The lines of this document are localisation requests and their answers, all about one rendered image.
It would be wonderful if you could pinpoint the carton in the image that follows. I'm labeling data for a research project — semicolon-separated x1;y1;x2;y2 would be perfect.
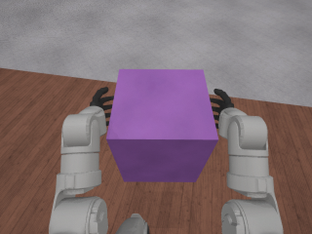
106;69;218;182

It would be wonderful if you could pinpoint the robot left forearm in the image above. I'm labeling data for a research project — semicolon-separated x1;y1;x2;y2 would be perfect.
49;105;107;234

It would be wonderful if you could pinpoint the right robot hand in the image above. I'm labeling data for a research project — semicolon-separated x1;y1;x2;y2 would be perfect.
210;89;234;129

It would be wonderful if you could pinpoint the left robot upper arm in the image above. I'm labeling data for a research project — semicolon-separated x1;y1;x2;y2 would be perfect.
50;196;108;234

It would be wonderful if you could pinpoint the left robot shin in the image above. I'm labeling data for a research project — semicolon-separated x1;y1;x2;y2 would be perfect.
131;214;143;220

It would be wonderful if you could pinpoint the right robot upper arm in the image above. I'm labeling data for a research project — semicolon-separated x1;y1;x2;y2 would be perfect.
221;199;283;234

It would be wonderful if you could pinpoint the robot right forearm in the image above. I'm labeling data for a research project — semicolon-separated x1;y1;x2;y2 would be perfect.
218;107;284;234

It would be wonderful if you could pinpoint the robot left thigh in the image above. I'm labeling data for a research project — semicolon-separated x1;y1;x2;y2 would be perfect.
115;217;147;234

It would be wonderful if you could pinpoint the left robot hand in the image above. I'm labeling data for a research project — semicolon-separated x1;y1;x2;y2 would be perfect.
90;87;114;126

